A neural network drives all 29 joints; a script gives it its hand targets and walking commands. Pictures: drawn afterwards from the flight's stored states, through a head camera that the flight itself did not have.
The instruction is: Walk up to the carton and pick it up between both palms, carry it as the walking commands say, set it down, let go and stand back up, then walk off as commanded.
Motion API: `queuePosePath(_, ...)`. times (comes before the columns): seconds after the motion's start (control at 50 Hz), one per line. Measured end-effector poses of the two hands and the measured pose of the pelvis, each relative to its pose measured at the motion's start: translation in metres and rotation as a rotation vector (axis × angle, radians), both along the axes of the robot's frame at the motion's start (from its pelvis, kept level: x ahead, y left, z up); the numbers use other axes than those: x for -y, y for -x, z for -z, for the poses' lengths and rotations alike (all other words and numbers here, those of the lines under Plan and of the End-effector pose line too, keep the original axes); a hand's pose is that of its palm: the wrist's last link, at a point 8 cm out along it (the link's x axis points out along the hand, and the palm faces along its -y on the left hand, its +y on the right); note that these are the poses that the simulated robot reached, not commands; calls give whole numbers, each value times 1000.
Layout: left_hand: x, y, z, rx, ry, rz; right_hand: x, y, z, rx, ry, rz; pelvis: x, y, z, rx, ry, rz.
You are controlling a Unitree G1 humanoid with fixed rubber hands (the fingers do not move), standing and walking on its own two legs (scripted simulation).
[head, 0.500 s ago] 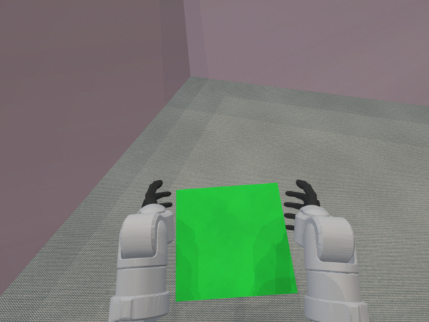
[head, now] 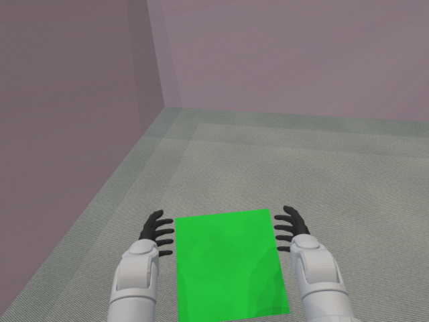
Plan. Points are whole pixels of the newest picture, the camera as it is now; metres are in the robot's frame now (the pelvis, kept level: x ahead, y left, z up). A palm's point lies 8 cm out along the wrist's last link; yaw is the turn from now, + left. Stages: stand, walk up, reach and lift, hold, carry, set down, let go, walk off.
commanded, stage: hold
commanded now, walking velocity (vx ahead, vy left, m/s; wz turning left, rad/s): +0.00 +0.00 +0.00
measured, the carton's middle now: (226, 266) +0.30 +0.03 -0.06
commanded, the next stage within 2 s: set down in 0.08 s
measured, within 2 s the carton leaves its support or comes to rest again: neither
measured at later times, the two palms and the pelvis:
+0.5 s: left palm (139, 251) +0.28 +0.21 +0.01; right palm (282, 253) +0.29 -0.08 +0.01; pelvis -0.03 +0.05 -0.01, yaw -3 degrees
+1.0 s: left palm (151, 271) +0.29 +0.21 -0.09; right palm (274, 270) +0.32 -0.08 -0.10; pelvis -0.03 +0.02 -0.04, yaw -1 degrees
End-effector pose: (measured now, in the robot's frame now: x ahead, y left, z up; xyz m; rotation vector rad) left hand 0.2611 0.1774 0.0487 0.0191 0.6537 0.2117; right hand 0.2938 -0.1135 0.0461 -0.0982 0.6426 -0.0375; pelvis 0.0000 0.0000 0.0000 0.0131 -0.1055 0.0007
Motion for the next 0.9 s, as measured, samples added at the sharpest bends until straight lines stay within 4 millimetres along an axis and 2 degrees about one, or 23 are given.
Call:
queuePosePath(0.14,-24,7,-1,6,57,-49,-25,8,-5,-14,4,-10,-19,13,3,53,8,25)
queuePosePath(0.22,-40,6,2,-10,66,-78,-41,7,-1,-41,-2,-20,-33,21,4,60,18,12)
queuePosePath(0.3,-43,-1,8,-26,58,-63,-43,6,8,-60,4,-14,-46,27,7,54,22,16)
queuePosePath(0.4,-35,-8,21,-41,62,-41,-34,2,22,-75,12,-3,-55,31,8,29,17,37)
queuePosePath(0.58,-30,-17,53,-64,43,-44,-29,-4,56,-99,-15,-5,-50,29,11,-71,9,43)
queuePosePath(0.9,-28,-24,115,-52,14,-80,-31,-21,124,-89,-15,6,-22,24,31,-350,10,19)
